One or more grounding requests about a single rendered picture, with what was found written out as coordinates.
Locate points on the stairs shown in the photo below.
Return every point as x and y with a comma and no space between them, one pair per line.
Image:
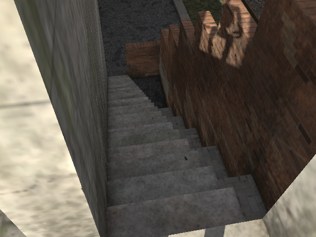
156,186

